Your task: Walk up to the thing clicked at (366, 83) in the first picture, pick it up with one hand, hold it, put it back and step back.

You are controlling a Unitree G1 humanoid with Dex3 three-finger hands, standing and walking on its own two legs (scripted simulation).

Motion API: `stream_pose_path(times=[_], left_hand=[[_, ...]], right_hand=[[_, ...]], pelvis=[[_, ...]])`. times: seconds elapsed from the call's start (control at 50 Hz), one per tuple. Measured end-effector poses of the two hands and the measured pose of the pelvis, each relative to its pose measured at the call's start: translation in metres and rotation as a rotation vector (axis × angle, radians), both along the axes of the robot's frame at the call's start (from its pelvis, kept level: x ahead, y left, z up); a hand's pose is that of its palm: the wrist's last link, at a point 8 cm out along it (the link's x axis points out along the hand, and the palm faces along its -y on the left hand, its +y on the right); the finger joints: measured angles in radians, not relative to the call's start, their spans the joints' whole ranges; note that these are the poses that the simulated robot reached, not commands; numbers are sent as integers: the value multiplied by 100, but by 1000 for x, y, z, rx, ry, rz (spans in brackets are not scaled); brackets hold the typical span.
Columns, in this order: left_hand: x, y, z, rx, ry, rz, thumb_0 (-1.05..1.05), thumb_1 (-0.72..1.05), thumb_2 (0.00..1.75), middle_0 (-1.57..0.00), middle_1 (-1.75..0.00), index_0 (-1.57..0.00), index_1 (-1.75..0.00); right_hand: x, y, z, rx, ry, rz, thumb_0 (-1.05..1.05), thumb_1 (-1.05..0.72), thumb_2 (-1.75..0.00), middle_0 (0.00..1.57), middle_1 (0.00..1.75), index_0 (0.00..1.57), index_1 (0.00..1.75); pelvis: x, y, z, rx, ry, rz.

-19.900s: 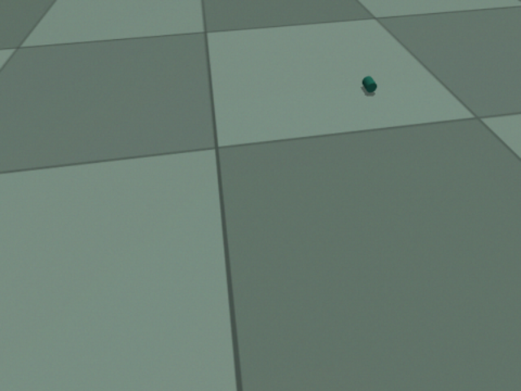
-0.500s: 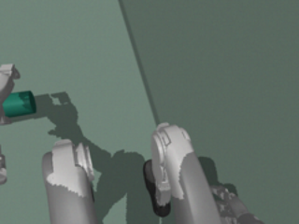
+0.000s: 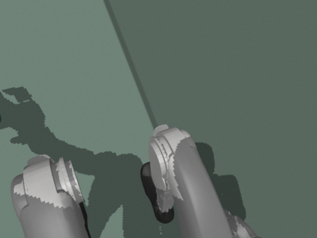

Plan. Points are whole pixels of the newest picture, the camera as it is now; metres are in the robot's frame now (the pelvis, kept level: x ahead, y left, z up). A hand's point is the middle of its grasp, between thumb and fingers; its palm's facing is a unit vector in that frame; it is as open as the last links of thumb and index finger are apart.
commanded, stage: rest palm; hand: left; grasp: from above
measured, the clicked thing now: out of the picture +0.43 +0.36 -0.26
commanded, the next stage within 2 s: close in 0.88 s
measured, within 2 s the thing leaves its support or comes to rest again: neither
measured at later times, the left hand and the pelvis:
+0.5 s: hand out of the picture +0.41 +0.35 -0.24, palm faces -0.46 -0.15 -0.88, open 14.2 cm; pelvis +0.00 +0.00 +0.00, yaw -1 degrees
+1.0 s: hand out of the picture +0.42 +0.34 -0.24, palm faces -0.45 -0.15 -0.88, open 14.1 cm; pelvis +0.00 +0.00 -0.01, yaw -2 degrees
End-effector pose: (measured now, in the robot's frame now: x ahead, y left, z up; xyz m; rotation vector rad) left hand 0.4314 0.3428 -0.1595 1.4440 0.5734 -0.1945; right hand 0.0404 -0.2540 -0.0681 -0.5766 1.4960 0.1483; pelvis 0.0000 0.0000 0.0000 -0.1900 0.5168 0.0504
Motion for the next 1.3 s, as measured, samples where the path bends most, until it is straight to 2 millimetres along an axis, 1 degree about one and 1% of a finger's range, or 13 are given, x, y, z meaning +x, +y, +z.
stream_pose_path(times=[0.14, 0.24, 0.36, 0.48, 0.68, 0.76, 0.9, 1.04, 1.16, 1.3], left_hand=[[-3, 1, -8, -7, -8, 0, 0, -56, 104, -9, -96, -7, -98], [-8, 6, -12, -9, -9, 17, 0, -57, 105, -9, -95, -6, -98], [-13, 12, -14, -5, 1, 26, 0, -57, 106, -9, -96, -6, -99], [-13, 12, -18, -7, 0, 23, 0, -56, 106, -9, -97, -7, -99], [-7, 3, -26, -7, -11, -3, 0, -54, 103, -9, -98, -7, -100], [-3, -1, -28, -11, -25, -5, 0, -54, 103, -9, -98, -7, -100], [-5, -2, -29, -3, -21, 9, 0, -53, 103, -9, -97, -8, -99], [-8, 6, -27, 5, -5, 40, 0, -51, 101, -10, -97, -9, -98], [-9, 10, -27, -2, 4, 32, 0, -42, 94, -16, -94, -16, -95], [-9, 10, -30, -14, 4, 12, 0, -30, 85, -23, -89, -24, -89]], right_hand=[[22, 0, 1, 5, -32, 56, 0, -90, -90, 21, 30, 20, 30], [39, -3, 3, -4, -66, 97, 0, -90, -90, 21, 30, 20, 30], [50, -5, 5, -14, -84, 132, 0, -90, -90, 21, 30, 20, 30], [45, -6, 6, -17, -70, 141, 0, -90, -90, 20, 30, 20, 30], [26, 0, 7, -2, -27, 125, 0, -90, -91, 21, 30, 20, 30], [22, 2, 7, 9, -19, 125, 0, -90, -91, 21, 30, 20, 30], [23, 3, 7, 23, -35, 135, 0, -90, -91, 21, 30, 20, 30], [30, 1, 7, 20, -55, 145, 0, -90, -91, 21, 30, 20, 30], [34, 1, 9, 7, -54, 156, 0, -90, -90, 21, 30, 20, 30], [36, 1, 13, -6, -53, 163, 0, -90, -90, 21, 30, 20, 30]], pelvis=[[3, 2, -1, -9, -10, -3], [3, 2, -2, -15, -16, -5], [2, 3, -3, -18, -24, -4], [1, 3, -5, -22, -35, -5], [1, 4, -6, -29, -42, -14], [1, 5, -7, -33, -44, -17], [1, 5, -7, -33, -49, -19], [0, 5, -7, -33, -49, -21], [0, 6, -6, -35, -49, -18], [0, 7, -5, -42, -53, -17]])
